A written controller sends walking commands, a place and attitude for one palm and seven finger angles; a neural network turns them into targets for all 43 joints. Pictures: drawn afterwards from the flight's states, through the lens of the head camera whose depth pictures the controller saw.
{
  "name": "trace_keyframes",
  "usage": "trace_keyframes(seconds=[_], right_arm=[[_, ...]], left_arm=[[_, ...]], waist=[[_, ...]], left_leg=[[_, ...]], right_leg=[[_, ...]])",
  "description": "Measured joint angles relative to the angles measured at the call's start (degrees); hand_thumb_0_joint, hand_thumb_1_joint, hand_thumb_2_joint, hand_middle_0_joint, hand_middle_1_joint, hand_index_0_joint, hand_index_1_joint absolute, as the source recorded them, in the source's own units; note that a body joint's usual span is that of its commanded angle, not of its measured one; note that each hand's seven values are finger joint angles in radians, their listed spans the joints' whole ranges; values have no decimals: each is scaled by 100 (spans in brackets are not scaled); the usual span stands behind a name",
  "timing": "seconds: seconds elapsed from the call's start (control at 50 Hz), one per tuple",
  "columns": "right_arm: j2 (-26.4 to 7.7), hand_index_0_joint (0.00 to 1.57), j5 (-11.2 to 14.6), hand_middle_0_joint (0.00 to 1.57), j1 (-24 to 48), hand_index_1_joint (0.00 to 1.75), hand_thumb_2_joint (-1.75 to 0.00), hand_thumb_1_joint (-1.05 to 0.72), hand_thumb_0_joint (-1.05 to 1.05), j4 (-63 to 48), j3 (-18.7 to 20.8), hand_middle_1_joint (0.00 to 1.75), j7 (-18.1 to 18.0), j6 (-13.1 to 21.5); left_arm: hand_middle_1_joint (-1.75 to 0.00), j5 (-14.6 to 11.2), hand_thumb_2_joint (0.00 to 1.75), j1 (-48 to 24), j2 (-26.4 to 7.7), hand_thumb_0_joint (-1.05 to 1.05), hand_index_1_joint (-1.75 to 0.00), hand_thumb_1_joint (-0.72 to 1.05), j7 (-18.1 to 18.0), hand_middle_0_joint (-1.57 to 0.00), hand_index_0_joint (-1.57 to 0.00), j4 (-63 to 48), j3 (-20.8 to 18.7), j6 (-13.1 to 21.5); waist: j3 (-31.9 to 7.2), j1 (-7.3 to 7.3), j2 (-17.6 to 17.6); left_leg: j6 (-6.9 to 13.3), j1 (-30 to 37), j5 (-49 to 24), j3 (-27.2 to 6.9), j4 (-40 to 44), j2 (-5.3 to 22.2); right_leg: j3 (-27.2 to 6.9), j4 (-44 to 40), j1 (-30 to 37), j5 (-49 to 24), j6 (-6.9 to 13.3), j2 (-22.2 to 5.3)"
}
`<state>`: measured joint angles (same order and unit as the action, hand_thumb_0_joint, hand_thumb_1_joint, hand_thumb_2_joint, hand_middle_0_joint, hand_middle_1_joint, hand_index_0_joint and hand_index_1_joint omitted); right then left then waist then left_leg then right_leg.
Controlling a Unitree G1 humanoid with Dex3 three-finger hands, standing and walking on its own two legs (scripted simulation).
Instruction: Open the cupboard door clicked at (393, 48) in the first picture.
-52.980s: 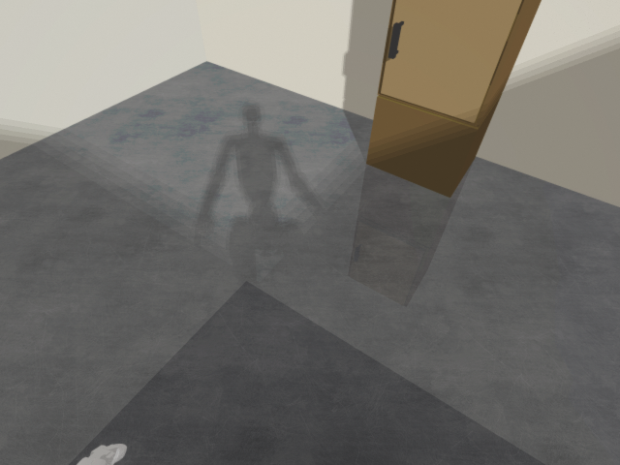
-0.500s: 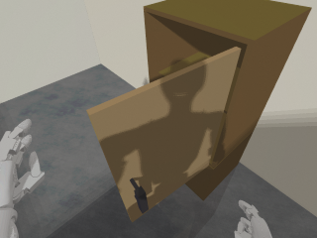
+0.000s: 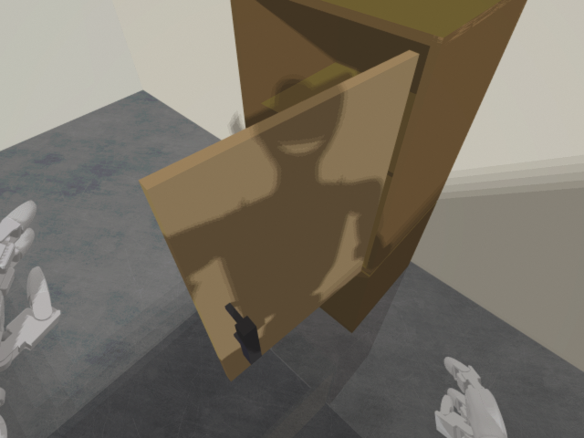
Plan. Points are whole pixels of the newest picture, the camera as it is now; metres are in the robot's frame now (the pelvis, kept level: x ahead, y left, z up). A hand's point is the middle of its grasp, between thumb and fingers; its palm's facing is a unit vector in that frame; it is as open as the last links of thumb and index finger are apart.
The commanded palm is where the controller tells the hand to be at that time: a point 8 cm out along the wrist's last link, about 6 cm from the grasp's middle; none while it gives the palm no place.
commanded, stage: step back with the hand held close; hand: left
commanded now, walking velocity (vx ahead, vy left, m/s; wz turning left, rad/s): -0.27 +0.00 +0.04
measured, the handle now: (242, 332) +0.30 +0.11 -0.10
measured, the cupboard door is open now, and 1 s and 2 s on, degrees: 84 84 84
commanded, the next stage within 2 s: stop stepping back and stand still in 1.02 s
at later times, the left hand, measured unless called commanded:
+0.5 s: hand out of the picture +0.12 +0.29 +0.16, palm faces +0.55 -0.73 -0.41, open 7.4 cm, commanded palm +0.05 +0.32 +0.17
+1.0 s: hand out of the picture +0.08 +0.24 +0.15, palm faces +0.26 -0.79 -0.55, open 7.4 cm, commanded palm +0.00 +0.29 +0.17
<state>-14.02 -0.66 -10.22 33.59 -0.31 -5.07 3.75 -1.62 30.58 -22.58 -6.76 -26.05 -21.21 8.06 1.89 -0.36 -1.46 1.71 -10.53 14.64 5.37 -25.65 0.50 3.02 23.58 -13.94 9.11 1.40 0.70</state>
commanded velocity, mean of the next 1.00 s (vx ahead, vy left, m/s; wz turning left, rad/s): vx -0.34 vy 0.00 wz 0.02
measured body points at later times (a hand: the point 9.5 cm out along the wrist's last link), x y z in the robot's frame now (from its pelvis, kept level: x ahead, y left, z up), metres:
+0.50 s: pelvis -0.07 +0.01 -0.02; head -0.07 +0.03 +0.43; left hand +0.08 +0.32 +0.18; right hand +0.08 -0.22 -0.10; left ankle -0.01 +0.09 -0.74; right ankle +0.01 -0.10 -0.73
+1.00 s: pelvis -0.15 -0.01 +0.00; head -0.10 +0.03 +0.44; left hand +0.06 +0.29 +0.18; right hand +0.04 -0.26 -0.06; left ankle -0.12 +0.10 -0.74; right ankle -0.15 -0.10 -0.72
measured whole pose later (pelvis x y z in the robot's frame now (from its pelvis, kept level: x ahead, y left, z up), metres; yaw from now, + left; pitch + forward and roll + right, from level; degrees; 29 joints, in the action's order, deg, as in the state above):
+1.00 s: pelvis -0.15 -0.01 +0.00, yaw -1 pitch +3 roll +0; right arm -11.8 -0.5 -6.2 32.6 0.9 -3.8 5.6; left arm -2.4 33.4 -30.3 -7.1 -33.2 -26.4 10.8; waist 3.3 1.3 4.6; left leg 1.6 -17.8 10.8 1.8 -25.6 -0.4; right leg -1.3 37.8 -21.2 19.7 0.0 3.5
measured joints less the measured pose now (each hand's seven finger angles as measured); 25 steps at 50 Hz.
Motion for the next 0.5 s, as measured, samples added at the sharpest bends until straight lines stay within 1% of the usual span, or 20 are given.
trace_keyframes(seconds=[0.08,0.16,0.22,0.28,0.34,0.4,0.46,0.5], right_arm=[[40,20,26,20,-15,30,-90,-90,1,-82,59,30,-25,-127],[81,20,-44,20,-54,30,-90,-90,1,-174,52,30,-76,-163],[111,20,-119,20,-130,30,-90,-90,1,-245,44,30,-109,-133],[132,20,-160,20,-244,30,-90,-90,1,-246,48,30,-133,-82],[143,20,-198,20,-337,30,-90,-90,1,-165,36,30,-139,-48],[181,20,-235,21,-397,30,-90,-90,1,-50,15,30,-158,-27],[236,20,-257,21,-445,30,-90,-90,1,50,-15,30,-194,57],[303,20,-282,21,-483,30,-90,-90,1,120,-9,30,-207,141]], left_arm=[[-30,-24,90,126,-233,1,-30,89,-41,-22,-22,-194,-162,61],[-30,-1,90,145,-277,1,-30,89,-148,-22,-22,-227,-289,100],[-30,84,90,138,-183,1,-30,89,-236,-22,-22,-224,-309,112],[-30,191,90,105,-10,1,-30,89,-303,-22,-21,-204,-265,111],[-30,262,90,102,187,1,-30,89,-370,-22,-21,-246,-219,124],[-30,302,90,32,282,1,-30,89,-447,-22,-21,-344,-190,151],[-30,325,90,-147,249,1,-30,89,-516,-22,-21,-444,-209,205],[-30,358,90,-298,185,1,-30,89,-526,-22,-21,-412,-260,273]], waist=[[-16,69,106],[-10,86,178],[2,66,202],[7,50,175],[-27,-7,144],[-42,-34,189],[13,15,249],[60,76,257]], left_leg=[[61,-153,-23,51,-122,-60],[130,-319,-85,73,-237,-119],[181,-503,-98,57,-422,-155],[218,-699,-46,-24,-698,-180],[230,-904,131,-66,-1010,-159],[219,-1064,290,-93,-1204,-154],[236,-1132,-58,-141,-1207,-142],[244,-1134,-76,-224,-1225,-147]], right_leg=[[-51,156,-177,-25,-50,-68],[-71,274,-342,-95,-97,-136],[-89,463,-513,-86,-132,-166],[-121,669,-641,-54,-130,-143],[-94,822,-766,-16,-120,-125],[-107,916,-881,-5,-88,-98],[-197,1105,-981,207,-108,3],[-335,1655,-1022,613,-150,152]])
